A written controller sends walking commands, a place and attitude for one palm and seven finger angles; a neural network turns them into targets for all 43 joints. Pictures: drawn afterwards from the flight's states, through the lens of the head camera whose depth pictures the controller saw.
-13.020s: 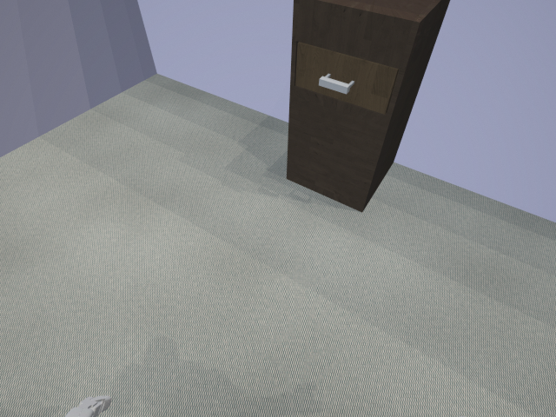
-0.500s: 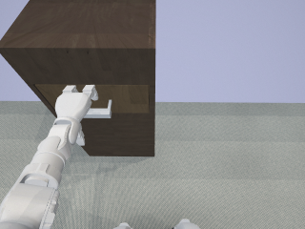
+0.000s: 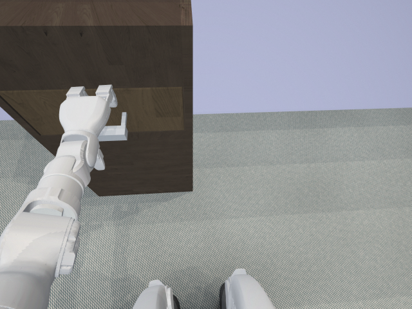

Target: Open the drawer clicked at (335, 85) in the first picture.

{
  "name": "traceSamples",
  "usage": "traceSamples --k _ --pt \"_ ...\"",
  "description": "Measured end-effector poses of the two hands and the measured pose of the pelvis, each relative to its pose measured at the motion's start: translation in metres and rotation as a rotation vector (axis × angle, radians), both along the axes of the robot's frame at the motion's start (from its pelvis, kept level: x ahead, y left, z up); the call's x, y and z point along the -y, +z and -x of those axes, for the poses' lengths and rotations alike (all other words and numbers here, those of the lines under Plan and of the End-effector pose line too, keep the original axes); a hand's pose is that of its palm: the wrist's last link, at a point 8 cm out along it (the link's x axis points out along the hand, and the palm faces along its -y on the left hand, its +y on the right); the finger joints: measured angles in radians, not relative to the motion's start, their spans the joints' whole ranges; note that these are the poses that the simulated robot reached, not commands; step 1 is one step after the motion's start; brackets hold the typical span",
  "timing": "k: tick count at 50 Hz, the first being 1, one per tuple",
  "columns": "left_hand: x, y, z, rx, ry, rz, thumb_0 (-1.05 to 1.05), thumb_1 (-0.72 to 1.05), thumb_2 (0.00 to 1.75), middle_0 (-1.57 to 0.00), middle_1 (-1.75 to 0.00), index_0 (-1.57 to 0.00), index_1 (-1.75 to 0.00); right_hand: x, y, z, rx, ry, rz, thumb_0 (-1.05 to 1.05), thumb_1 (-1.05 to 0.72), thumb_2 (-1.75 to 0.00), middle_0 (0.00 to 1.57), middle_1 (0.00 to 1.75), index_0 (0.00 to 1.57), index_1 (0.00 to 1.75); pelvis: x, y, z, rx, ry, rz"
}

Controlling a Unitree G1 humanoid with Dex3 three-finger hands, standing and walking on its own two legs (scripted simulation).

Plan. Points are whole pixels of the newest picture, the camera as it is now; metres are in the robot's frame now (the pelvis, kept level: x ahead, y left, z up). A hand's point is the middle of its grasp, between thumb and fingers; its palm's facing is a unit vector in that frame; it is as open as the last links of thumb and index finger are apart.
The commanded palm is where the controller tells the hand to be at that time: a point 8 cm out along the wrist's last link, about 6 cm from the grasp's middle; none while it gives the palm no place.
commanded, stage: move the hooked fingers above the handle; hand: left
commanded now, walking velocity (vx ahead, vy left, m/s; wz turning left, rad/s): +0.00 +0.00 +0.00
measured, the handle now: (103, 125) +0.54 +0.21 -0.07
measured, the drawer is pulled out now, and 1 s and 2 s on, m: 0.00 0.00 0.00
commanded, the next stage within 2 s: lower the fingers behind the handle in 0.62 s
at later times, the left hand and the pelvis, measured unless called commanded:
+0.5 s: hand (96, 127) +0.49 +0.20 -0.01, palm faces -0.05 -0.02 -1.00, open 13.8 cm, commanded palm +0.47 +0.19 +0.04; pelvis +0.01 +0.00 +0.00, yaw +0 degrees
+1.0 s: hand (100, 135) +0.48 +0.19 -0.03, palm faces -0.10 -0.03 -0.99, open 13.8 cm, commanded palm +0.47 +0.20 +0.02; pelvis +0.01 -0.01 +0.00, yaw +0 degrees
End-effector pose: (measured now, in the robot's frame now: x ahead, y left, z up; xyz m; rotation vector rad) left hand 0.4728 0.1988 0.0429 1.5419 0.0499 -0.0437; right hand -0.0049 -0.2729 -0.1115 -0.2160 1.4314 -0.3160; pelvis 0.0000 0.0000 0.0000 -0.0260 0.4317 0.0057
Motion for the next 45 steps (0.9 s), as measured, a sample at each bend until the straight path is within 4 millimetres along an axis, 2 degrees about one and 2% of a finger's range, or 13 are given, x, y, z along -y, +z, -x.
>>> traceSamples --k 4,10,20,29,39,45 --pt "-0.005 -0.002 -0.004 0.003 0.022 -0.003 0.00 -0.49 0.30 -0.32 -1.20 -0.32 -1.20 -0.003 -0.002 0.007 -0.019 -0.013 -0.005 0.00 -0.91 -0.90 0.20 0.30 0.20 0.30 -0.001 -0.002 0.001 -0.008 -0.007 0.001" --pt "-0.011 -0.003 0.000 -0.032 0.028 -0.012 0.00 -0.49 0.31 -0.32 -1.20 -0.32 -1.20 -0.008 -0.002 0.010 -0.036 -0.016 -0.017 0.00 -0.91 -0.90 0.20 0.30 0.20 0.30 -0.002 0.001 -0.001 -0.001 -0.006 0.004" --pt "0.001 0.003 0.001 0.011 -0.019 0.013 0.00 -0.49 0.30 -0.32 -1.20 -0.32 -1.20 -0.005 0.001 -0.005 -0.006 0.010 -0.011 0.00 -0.91 -0.90 0.20 0.30 0.20 0.30 -0.002 0.002 -0.005 0.004 0.007 0.008" --pt "0.001 0.002 0.002 -0.015 0.024 -0.011 0.00 -0.49 0.30 -0.32 -1.20 -0.32 -1.20 -0.003 0.001 -0.020 0.029 0.012 -0.017 0.00 -0.91 -0.90 0.20 0.30 0.20 0.30 0.000 0.006 -0.007 0.012 -0.001 0.002" --pt "0.003 0.005 0.005 0.010 0.001 -0.004 0.00 -0.49 0.30 -0.32 -1.20 -0.32 -1.20 0.001 0.000 -0.025 0.027 0.022 -0.018 0.00 -0.91 -0.90 0.20 0.30 0.20 0.30 0.005 0.006 -0.009 0.013 0.003 -0.001" --pt "0.001 -0.005 0.006 -0.028 0.026 -0.017 0.00 -0.49 0.30 -0.32 -1.20 -0.32 -1.20 0.004 -0.003 -0.024 0.021 0.024 -0.020 0.00 -0.91 -0.90 0.20 0.30 0.20 0.30 0.007 0.003 -0.009 0.004 0.005 -0.003"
